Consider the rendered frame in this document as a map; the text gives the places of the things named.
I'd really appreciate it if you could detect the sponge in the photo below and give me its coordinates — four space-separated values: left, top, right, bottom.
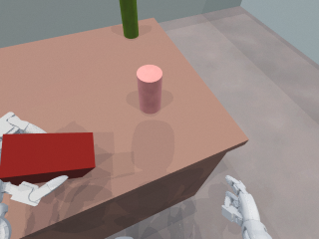
0 132 96 186

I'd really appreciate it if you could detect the robot left forearm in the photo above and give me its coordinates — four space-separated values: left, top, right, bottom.
0 203 12 239

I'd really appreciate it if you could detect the robot left hand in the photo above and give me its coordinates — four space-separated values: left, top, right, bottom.
0 112 69 206

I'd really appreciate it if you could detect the robot right forearm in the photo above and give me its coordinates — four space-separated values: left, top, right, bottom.
241 220 272 239

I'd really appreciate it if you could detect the table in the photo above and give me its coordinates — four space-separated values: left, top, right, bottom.
0 18 249 239

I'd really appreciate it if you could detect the robot right hand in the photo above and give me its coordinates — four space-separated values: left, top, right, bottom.
221 175 261 227

